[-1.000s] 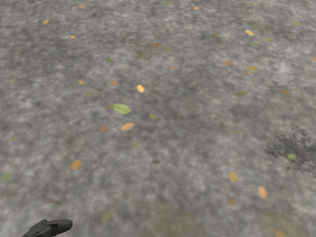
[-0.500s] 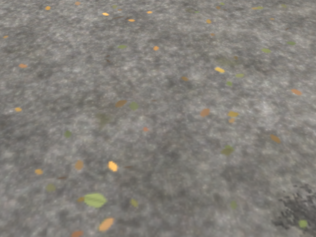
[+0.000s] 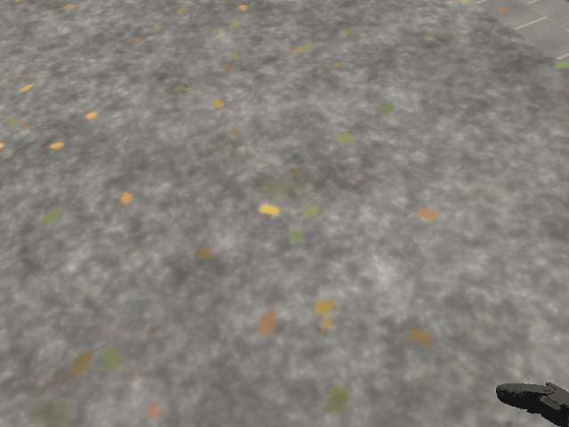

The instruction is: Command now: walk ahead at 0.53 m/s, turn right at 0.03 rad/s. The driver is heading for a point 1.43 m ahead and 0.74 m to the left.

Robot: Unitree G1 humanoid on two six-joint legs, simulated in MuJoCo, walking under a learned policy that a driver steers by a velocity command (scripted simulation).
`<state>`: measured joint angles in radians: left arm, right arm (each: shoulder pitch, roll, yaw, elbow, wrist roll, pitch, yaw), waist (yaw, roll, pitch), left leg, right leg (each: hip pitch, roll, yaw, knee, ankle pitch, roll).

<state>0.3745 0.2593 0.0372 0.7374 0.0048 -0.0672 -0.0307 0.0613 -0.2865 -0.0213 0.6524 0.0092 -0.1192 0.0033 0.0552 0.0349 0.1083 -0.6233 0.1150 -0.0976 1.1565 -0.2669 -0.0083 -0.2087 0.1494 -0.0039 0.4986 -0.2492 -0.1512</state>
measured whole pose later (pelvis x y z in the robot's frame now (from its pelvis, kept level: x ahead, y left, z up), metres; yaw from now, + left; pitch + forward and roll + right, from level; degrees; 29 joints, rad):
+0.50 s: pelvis +0.27 +0.04 +0.00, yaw +19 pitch +1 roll -1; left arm 0.04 0.27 0.03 0.61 0.02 -0.01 0.03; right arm 0.23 -0.31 -0.07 0.62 0.02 0.01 -0.01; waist -0.05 0.01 0.10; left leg -0.41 -0.20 -0.18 0.43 -0.02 0.10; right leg -0.61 0.03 0.22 0.95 -0.34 0.07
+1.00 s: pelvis +0.39 -0.02 +0.01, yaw +47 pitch +1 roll +0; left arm 0.10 0.24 0.04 0.66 0.03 0.01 0.04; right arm 0.23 -0.36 -0.09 0.59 0.02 0.07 -0.02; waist 0.00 0.05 0.07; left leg -0.55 0.04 -0.08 1.12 -0.37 -0.13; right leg -0.25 0.00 -0.08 0.42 -0.18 -0.04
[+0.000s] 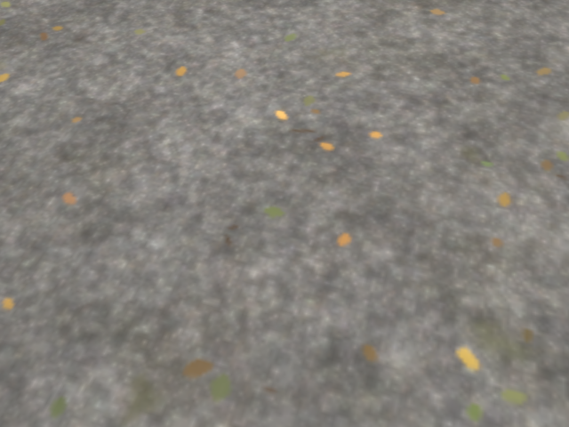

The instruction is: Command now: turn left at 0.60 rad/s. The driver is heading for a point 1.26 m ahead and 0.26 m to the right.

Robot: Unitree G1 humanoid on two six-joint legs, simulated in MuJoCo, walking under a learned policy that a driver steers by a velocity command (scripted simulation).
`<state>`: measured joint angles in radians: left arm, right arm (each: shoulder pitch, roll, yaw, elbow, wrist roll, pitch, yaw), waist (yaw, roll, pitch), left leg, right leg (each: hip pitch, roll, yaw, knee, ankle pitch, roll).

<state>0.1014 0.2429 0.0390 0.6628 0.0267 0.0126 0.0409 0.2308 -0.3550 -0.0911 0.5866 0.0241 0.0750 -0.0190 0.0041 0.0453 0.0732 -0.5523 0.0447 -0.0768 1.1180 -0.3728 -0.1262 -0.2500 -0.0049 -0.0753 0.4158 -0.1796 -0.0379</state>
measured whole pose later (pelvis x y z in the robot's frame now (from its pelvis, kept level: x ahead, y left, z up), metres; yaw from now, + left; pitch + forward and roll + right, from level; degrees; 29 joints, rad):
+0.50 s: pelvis +0.01 +0.03 +0.00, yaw -2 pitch +1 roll +1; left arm 0.26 0.31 0.07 0.78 -0.03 0.06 0.01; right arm 0.09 -0.23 -0.03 0.66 -0.02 0.03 -0.03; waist 0.04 -0.02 0.03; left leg -0.20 0.01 0.11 0.46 -0.28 0.02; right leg -0.45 -0.07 -0.02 0.95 -0.43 0.10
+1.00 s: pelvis +0.02 -0.03 +0.00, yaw -25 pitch +3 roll +3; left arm 0.18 0.33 0.06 0.59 0.00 0.04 0.04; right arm 0.09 -0.32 -0.09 0.72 0.00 0.01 -0.03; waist 0.00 0.03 0.05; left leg -0.55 -0.02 -0.10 0.91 -0.27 -0.11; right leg -0.26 0.09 0.17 0.47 -0.23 -0.08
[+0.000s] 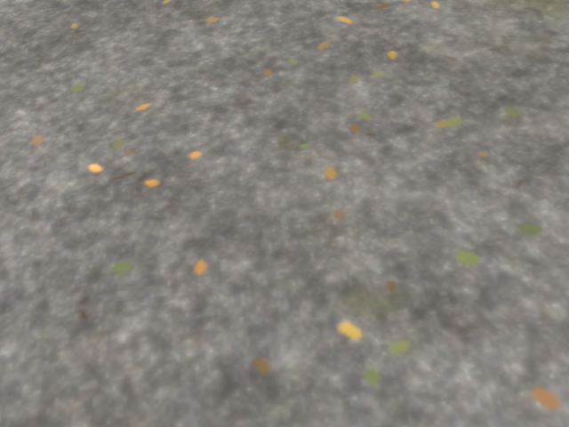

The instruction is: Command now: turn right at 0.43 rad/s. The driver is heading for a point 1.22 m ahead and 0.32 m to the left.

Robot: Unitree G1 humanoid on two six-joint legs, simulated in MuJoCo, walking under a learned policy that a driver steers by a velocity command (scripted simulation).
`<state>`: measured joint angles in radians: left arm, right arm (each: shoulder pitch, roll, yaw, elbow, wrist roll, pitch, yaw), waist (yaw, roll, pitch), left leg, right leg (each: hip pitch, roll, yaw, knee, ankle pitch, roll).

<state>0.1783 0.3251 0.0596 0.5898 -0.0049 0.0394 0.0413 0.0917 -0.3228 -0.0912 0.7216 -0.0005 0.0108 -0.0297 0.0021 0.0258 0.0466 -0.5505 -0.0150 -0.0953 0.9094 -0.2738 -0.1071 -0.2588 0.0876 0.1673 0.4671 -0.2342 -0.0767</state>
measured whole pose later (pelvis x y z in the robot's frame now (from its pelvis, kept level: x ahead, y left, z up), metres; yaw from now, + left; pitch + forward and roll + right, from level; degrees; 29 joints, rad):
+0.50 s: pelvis +0.04 +0.03 -0.01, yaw +3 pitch +2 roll +0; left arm 0.17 0.30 0.07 0.65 0.01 0.03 0.03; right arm 0.15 -0.30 -0.06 0.70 0.03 0.00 0.00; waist 0.00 0.01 0.04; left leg -0.32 -0.06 -0.15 0.57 -0.28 0.00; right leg -0.23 0.07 0.09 0.59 -0.39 0.00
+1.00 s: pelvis +0.23 +0.14 -0.05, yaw +27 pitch +2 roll +0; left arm 0.52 0.26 0.03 0.85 0.00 -0.06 0.02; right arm 0.02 -0.27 -0.03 0.58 0.03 -0.05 0.09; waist 0.09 0.03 0.05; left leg -0.65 -0.01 0.09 0.69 -0.04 0.11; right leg 0.27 -0.08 -0.26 0.37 -0.51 0.06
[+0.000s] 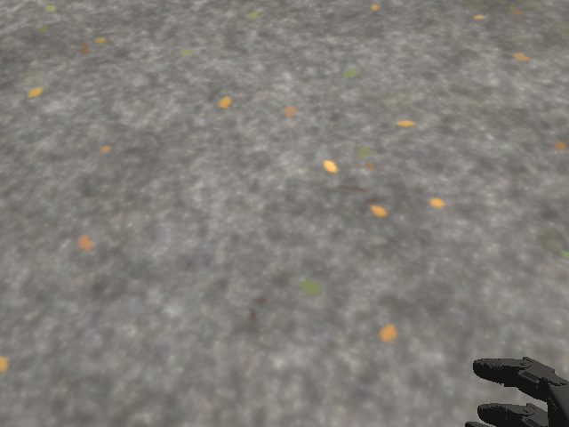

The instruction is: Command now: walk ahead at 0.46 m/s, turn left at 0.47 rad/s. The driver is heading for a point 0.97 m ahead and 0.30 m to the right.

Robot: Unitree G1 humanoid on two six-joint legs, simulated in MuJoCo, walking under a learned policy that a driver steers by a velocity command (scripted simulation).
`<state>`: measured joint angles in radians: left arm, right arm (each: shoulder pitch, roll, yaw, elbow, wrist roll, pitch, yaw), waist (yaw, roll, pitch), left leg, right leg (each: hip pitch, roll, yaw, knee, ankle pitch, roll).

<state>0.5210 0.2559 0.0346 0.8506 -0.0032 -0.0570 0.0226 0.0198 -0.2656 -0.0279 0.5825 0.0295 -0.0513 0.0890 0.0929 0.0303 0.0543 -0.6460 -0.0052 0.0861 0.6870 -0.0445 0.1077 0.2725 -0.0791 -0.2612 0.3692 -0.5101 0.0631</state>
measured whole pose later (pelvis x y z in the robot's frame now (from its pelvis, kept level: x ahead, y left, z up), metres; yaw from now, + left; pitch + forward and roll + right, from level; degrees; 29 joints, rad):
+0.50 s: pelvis +0.20 +0.00 +0.03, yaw -13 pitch +0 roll +3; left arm 0.25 0.27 0.06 0.64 -0.02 0.05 -0.03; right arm 0.06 -0.28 -0.06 0.75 0.02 0.01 -0.01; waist 0.02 -0.01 0.07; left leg -0.11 0.01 0.32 0.46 -0.35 0.04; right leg -0.49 -0.10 -0.07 0.74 -0.22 0.01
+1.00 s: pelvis +0.29 +0.01 +0.03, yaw -37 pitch +1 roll +1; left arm 0.11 0.33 0.07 0.52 0.00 0.05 0.03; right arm 0.15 -0.31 -0.08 0.78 -0.02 -0.01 0.01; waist -0.02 -0.02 0.03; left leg -0.32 -0.04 -0.06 0.55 -0.26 0.00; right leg -0.39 0.12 0.26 0.65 -0.31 0.00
